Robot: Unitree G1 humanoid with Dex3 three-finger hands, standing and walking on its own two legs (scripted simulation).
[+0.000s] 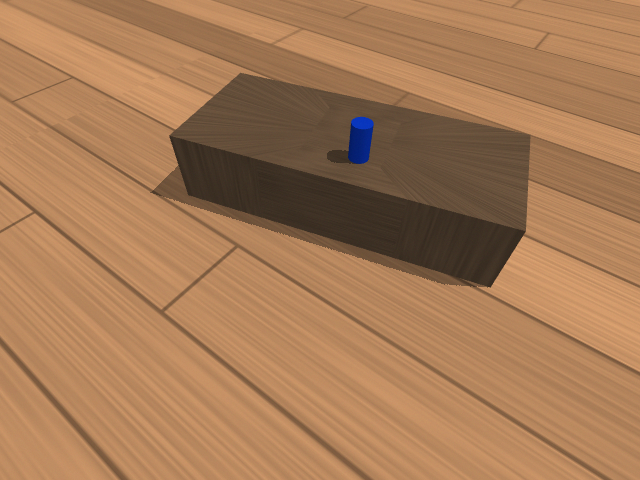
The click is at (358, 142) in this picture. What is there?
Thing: squat round
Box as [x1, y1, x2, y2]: [348, 117, 373, 163]
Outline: 356,117 351,121 348,158 353,162 362,163 368,159 373,123 368,118
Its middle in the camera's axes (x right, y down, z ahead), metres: +0.15 -0.36 +1.45
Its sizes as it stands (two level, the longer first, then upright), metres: 0.081 0.081 0.153
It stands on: a support 0.33 m high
